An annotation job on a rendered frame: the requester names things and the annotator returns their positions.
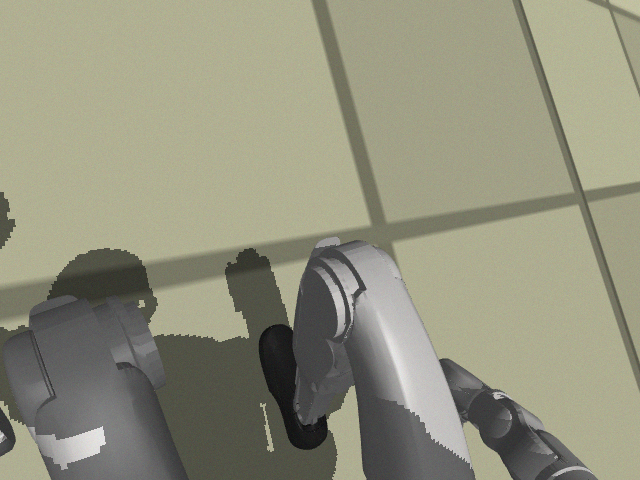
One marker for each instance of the right robot foot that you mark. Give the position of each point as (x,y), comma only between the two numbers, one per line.
(279,368)

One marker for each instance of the left robot arm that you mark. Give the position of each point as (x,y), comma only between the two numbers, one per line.
(7,436)

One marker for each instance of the right robot hand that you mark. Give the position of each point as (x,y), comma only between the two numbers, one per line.
(463,385)

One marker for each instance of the right robot arm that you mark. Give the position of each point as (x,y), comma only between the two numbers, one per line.
(520,439)

